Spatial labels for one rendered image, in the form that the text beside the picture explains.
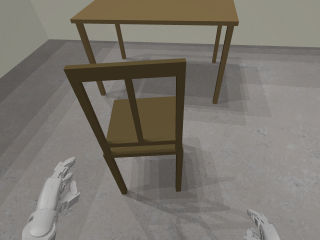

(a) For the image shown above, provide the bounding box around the robot right hand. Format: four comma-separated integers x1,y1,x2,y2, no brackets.
243,209,281,240

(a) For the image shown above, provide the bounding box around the table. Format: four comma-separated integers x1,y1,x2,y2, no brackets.
70,0,239,104

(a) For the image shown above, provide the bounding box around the robot left forearm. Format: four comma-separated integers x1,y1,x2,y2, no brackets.
21,209,58,240

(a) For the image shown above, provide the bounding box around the chair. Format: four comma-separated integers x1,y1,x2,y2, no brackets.
63,58,186,195

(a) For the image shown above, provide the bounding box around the robot left hand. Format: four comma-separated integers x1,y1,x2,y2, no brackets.
35,156,80,214

